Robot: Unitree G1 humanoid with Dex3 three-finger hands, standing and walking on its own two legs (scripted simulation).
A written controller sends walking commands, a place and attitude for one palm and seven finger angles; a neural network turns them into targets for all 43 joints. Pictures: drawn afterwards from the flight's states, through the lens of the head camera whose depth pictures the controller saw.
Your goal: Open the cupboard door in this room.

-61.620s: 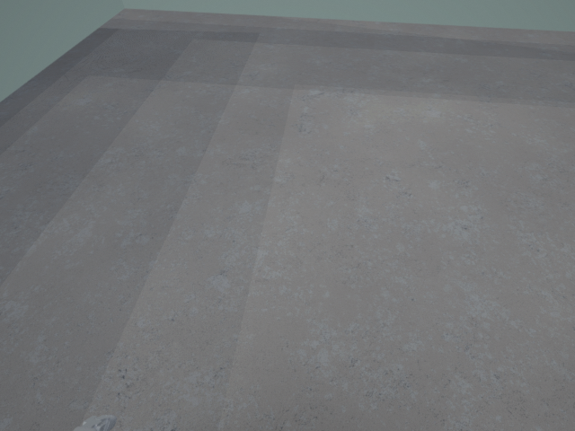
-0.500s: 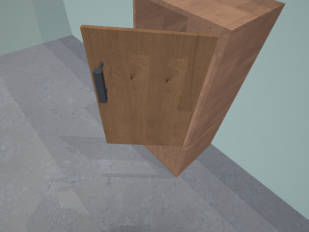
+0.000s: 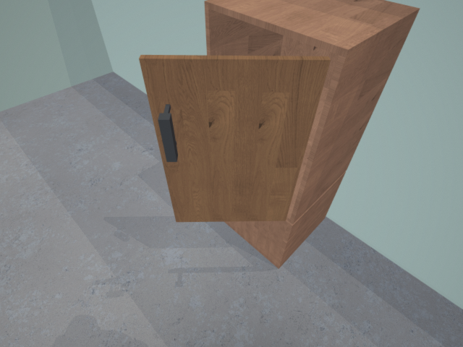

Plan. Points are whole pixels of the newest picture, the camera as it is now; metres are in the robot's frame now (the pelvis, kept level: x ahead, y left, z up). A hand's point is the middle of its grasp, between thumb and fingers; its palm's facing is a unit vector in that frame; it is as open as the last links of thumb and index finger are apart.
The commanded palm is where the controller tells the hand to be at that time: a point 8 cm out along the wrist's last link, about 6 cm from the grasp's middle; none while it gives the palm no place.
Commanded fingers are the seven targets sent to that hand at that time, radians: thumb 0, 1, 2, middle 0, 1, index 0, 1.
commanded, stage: come to a stop and stand still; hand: left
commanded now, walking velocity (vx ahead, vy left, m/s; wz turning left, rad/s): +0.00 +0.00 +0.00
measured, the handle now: (169, 133) +0.56 +0.18 +0.05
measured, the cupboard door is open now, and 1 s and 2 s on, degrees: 46 46 46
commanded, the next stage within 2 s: look again from close up in 0.02 s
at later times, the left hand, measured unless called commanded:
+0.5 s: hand out of the picture -0.01 +0.14 -0.17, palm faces +0.03 -0.98 -0.19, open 7.3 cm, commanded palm none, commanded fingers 0.00 0.90 0.90 -0.20 -0.30 -0.20 -0.30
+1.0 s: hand (156, 299) +0.20 +0.14 +0.01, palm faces +0.22 -0.98 -0.02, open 7.7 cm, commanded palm +0.11 +0.20 -0.04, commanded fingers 0.00 0.55 0.75 -0.23 -0.53 -0.23 -0.53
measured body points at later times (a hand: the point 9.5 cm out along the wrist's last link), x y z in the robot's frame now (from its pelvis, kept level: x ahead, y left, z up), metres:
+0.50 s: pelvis +0.00 -0.03 +0.01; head -0.01 -0.03 +0.46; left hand -0.01 +0.19 -0.15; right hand +0.01 -0.25 -0.16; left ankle +0.03 +0.03 -0.74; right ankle +0.04 -0.17 -0.74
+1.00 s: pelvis -0.02 -0.06 -0.04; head -0.02 -0.06 +0.41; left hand +0.18 +0.19 +0.01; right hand +0.14 -0.32 -0.12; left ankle +0.03 +0.03 -0.74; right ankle +0.04 -0.16 -0.74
